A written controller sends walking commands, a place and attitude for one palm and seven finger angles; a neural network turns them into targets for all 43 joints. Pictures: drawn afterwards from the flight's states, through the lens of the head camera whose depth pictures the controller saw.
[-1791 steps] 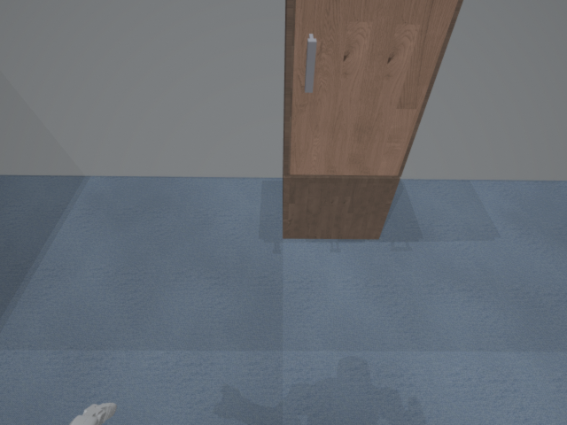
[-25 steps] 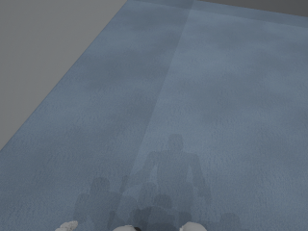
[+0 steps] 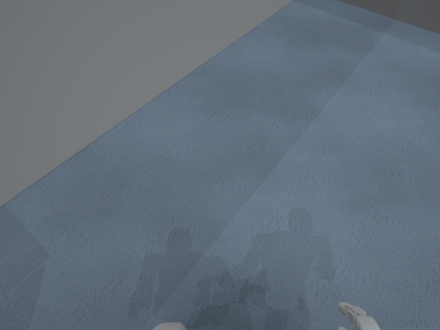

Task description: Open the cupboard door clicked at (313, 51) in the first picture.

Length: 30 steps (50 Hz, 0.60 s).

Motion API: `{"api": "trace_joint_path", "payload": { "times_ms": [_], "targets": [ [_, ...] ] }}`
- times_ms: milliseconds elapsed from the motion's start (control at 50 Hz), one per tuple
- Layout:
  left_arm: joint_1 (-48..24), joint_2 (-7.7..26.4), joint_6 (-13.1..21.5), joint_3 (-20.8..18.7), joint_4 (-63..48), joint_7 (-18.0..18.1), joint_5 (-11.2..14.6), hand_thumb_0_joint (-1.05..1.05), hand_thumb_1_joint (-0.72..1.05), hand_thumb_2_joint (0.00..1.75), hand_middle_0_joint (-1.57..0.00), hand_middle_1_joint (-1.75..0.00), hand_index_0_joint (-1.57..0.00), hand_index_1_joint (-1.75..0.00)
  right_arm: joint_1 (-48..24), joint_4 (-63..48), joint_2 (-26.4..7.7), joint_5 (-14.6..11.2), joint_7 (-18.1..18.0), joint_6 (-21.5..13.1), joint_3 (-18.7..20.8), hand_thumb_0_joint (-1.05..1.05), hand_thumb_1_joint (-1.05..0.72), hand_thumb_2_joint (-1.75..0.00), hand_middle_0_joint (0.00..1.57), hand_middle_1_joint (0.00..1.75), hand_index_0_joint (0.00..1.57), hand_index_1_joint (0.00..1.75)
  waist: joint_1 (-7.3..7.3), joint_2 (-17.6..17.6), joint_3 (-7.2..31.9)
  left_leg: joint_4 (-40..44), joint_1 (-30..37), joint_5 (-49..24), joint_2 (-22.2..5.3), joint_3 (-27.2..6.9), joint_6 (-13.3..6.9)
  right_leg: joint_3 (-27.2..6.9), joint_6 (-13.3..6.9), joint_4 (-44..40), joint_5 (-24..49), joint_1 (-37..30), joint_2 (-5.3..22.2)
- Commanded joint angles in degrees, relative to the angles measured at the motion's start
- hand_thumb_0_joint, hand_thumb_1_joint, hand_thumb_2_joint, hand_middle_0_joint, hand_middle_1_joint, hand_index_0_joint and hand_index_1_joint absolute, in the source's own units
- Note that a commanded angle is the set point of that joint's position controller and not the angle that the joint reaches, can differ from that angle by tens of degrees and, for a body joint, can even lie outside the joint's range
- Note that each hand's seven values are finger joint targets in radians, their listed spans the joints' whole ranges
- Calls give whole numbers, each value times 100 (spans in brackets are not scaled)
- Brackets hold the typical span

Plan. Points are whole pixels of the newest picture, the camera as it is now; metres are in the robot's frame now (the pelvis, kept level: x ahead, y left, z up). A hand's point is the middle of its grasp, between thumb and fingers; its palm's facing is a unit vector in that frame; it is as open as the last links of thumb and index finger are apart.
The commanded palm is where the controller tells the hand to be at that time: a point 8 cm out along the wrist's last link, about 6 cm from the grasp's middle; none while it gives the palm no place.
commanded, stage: turn to face it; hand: left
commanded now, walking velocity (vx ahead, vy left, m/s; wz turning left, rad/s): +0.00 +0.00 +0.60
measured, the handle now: out of the picture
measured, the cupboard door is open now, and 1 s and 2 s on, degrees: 45 45 45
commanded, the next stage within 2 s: none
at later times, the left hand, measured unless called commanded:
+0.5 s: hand out of the picture +0.04 +0.16 -0.14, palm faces +0.29 -0.92 -0.28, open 7.4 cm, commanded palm none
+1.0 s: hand out of the picture +0.02 +0.18 -0.14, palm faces +0.56 -0.77 -0.28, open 7.4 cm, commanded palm none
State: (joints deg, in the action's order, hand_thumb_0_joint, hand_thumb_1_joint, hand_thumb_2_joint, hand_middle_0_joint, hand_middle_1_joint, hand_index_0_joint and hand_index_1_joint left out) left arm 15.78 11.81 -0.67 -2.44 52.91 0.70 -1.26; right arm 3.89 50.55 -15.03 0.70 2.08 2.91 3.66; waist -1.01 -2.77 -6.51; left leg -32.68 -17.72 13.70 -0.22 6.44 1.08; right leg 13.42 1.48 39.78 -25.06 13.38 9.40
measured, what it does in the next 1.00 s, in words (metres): steps on the spot, turning left: right foot, then left foot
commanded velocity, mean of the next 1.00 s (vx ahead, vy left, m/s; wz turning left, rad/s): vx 0.00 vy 0.00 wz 0.60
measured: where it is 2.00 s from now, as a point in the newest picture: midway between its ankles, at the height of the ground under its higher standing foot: outside the picture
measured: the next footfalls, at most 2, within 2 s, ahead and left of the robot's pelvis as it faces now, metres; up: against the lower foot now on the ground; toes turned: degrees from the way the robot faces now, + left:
right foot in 0.32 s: +0.08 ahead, -0.16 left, +0.00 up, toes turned +8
left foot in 0.66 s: +0.03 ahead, +0.08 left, +0.00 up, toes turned +31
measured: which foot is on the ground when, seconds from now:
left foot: down 0.00-0.32, up 0.34-0.64, down 0.66-1.00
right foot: down 0.00-0.00, up 0.02-0.30, down 0.32-0.66, up 0.68-1.00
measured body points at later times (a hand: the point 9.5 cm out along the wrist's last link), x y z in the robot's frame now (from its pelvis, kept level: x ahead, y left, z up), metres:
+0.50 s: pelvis +0.02 -0.05 +0.02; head +0.08 -0.06 +0.46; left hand +0.03 +0.21 -0.12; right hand +0.17 -0.28 -0.14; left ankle -0.03 +0.07 -0.65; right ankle +0.04 -0.16 -0.72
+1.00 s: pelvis +0.05 -0.06 +0.01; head +0.10 -0.03 +0.46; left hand -0.01 +0.23 -0.12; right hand +0.26 -0.23 -0.14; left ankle +0.00 +0.06 -0.72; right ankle +0.12 -0.18 -0.70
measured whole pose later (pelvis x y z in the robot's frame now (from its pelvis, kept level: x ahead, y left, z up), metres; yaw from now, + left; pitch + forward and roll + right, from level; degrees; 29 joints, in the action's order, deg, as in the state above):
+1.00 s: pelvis +0.05 -0.06 +0.01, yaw +35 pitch +2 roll +0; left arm 7.2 14.0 -2.7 -4.0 49.8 0.5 -0.9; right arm 10.0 52.3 -12.9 1.4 0.6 2.8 3.6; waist 0.9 0.9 -5.0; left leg -31.0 -18.9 14.0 1.0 -4.4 0.4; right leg 0.8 4.2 43.0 -22.7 21.7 2.7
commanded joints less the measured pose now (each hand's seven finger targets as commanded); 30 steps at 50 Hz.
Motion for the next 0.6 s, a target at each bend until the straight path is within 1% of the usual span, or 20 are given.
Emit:
{"api": "trace_joint_path", "payload": {
  "times_ms": [0,20,40,60,100,140,200,240,260,280,300,320,340,360,380,420,480,520,560,580],
  "targets": [
    [-670,853,-20,-197,-881,71,43,0,90,90,-20,-30,-20,-30,1532,37,-1564,24,-183,-118,392,0,-90,-90,20,30,20,30,794,1327,1725,757,2312,-4416,-2580,-2780,-1705,-1242,312,2966,-1358,2170,-205],
    [-693,813,-41,-226,-909,84,28,0,90,90,-20,-30,-20,-30,1207,-70,-1447,57,-205,-138,365,0,-90,-90,20,30,20,30,639,1103,1401,973,1665,-2767,-2313,-2453,-1573,-1274,299,2936,-1007,2095,-168],
    [-754,756,-70,-252,-758,73,22,0,90,90,-20,-30,-20,-30,781,-199,-1253,68,-246,-150,336,0,-90,-90,20,30,20,30,506,1522,1125,1128,1090,-1846,-1891,-2440,-1367,-1328,308,2779,-683,2026,-164],
    [-658,802,-104,-259,-640,27,4,0,90,90,-20,-30,-20,-30,386,-288,-1116,73,-264,-148,281,0,-90,-90,20,30,20,30,323,1602,864,1234,686,-1265,-1613,-2112,-1134,-1389,327,2691,-299,1901,-178],
    [-509,726,-145,-274,-559,-31,5,0,90,90,-20,-30,-20,-30,197,-342,-1010,89,-267,-150,239,0,-90,-90,20,30,20,30,183,1305,603,1388,223,-742,-1358,-2000,-988,-1274,311,2247,-70,1593,-356],
    [-488,652,-142,-263,-558,-41,16,0,90,90,-20,-30,-20,-30,217,-352,-1070,103,-257,-147,267,0,-90,-90,20,30,20,30,164,1112,633,1383,88,-475,-1258,-2005,-967,-1185,296,1572,-69,1281,-477],
    [-348,602,-102,-258,-575,-35,20,0,90,90,-20,-30,-20,-30,153,-381,-1094,116,-231,-102,308,0,-90,-90,20,30,20,30,116,1222,700,1293,-203,-12,-1128,-2189,-923,-1020,255,628,50,665,-738],
    [13,632,-40,-276,-509,-25,27,0,90,90,-20,-30,-20,-30,24,-438,-1068,85,-220,-73,331,0,-90,-90,20,30,20,30,-75,1139,852,918,-527,13,-965,-2198,-788,-939,236,-366,640,-91,-864],
    [254,793,19,-317,-480,-7,9,0,90,90,-20,-30,-20,-30,-50,-474,-933,45,-205,-71,326,0,-90,-90,20,30,20,30,-212,778,944,511,-847,161,-677,-2006,-579,-1040,201,-1136,1015,-653,-747],
    [411,1183,97,-400,-499,49,-61,0,90,90,-20,-30,-20,-30,50,-539,-547,-11,-183,-73,286,0,-90,-90,20,30,20,30,-307,-498,989,-631,-1650,907,-51,-1447,-212,-2226,-104,-2204,488,-1267,355],
    [359,1641,106,-464,-566,87,-88,0,90,90,-20,-30,-20,-30,-36,-665,-333,-11,-160,-88,249,0,-90,-90,20,30,20,30,-403,-1943,912,-2352,-2052,2146,485,-709,105,-3827,-783,-2729,828,-979,1829],
    [154,1527,103,-387,-624,114,-27,0,90,90,-20,-30,-20,-30,-7,-621,-587,28,-134,-70,272,0,-90,-90,20,30,20,30,-253,-1355,838,-3418,-1844,2092,109,-1078,25,-3552,-1052,-2631,972,-374,1934],
    [-293,1138,124,-329,-716,142,-24,0,90,90,-20,-30,-20,-30,127,-491,-541,41,-117,-43,283,0,-90,-90,20,30,20,30,24,-1067,703,-3794,-1846,1635,-70,-1163,40,-2972,-994,-2506,1245,-209,1536],
    [-504,1043,102,-314,-778,156,-18,0,90,90,-20,-30,-20,-30,234,-391,-428,33,-102,-9,289,0,-90,-90,20,30,20,30,135,-1040,776,-3953,-1764,1435,-104,-945,115,-2572,-900,-2257,1943,-277,1302],
    [-566,959,101,-251,-781,141,-6,0,90,90,-20,-30,-20,-30,236,-316,-382,36,-70,7,233,0,-90,-90,20,30,20,30,176,-1003,723,-3846,-1686,1289,-175,-805,193,-1905,-811,-1996,2761,-370,1027],
    [-386,904,136,-233,-730,133,-11,0,90,90,-20,-30,-20,-30,196,-290,-214,11,-42,20,163,0,-90,-90,20,30,20,30,118,-947,790,-3138,-1535,1203,-137,-530,275,-1262,-712,-1763,3814,-722,873],
    [16,1073,143,-302,-582,135,-28,0,90,90,-20,-30,-20,-30,-68,-309,-64,-15,-18,-21,72,0,-90,-90,20,30,20,30,-112,-733,883,-1845,-1242,1207,-89,-161,289,-979,-678,-1463,4610,-1289,955],
    [143,1196,135,-346,-513,125,-43,0,90,90,-20,-30,-20,-30,-136,-333,-40,-25,-13,-53,40,0,-90,-90,20,30,20,30,-204,-849,908,-1246,-965,1231,-34,0,238,-929,-701,-1298,4795,-1348,1064],
    [111,1247,124,-377,-450,105,-54,0,90,90,-20,-30,-20,-30,-13,-331,-67,-33,-19,-84,49,0,-90,-90,20,30,20,30,-155,-1012,987,-652,-642,1063,2,73,166,-806,-628,-1070,4765,-1343,1117],
    [68,1253,117,-395,-461,89,-27,0,90,90,-20,-30,-20,-30,151,-308,-139,-24,-32,-98,61,0,-90,-90,20,30,20,30,-62,-875,1029,-256,-300,711,48,110,126,-694,-525,-883,4611,-1173,1095]
  ]
}}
